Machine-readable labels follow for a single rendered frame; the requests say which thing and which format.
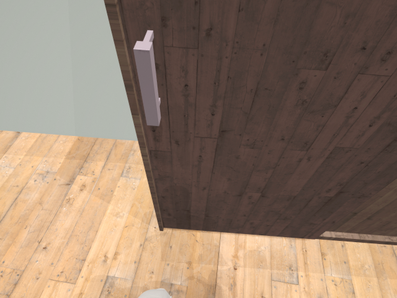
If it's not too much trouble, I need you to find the handle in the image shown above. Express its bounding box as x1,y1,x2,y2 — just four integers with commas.
133,30,161,126

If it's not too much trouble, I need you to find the wardrobe door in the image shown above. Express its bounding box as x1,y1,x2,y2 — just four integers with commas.
327,179,397,237
117,0,397,240

